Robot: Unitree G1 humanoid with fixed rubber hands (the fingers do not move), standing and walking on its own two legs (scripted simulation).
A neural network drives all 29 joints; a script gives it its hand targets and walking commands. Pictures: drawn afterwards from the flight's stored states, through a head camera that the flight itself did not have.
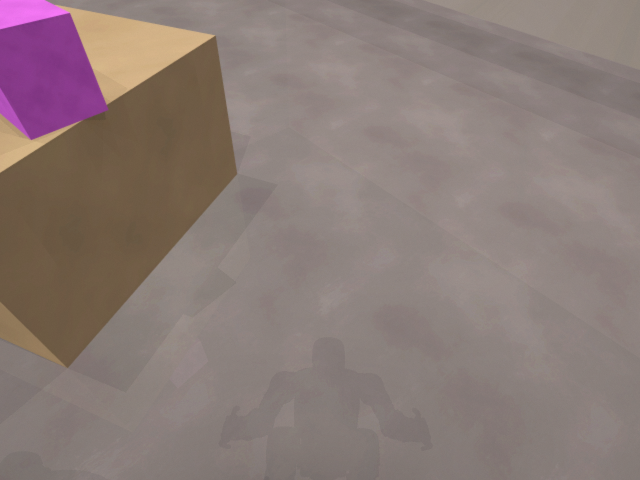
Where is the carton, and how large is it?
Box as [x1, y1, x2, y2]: [0, 0, 107, 139]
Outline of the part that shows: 0,0 0,113 30,139 32,139 106,110 107,107 70,14 45,0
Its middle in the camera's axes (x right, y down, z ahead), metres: -0.74 -0.44 +1.00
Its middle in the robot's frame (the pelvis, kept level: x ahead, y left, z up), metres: +1.04 +0.76 +0.02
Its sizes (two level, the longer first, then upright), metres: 0.210 0.200 0.250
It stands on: a pedestal, 0.67 m high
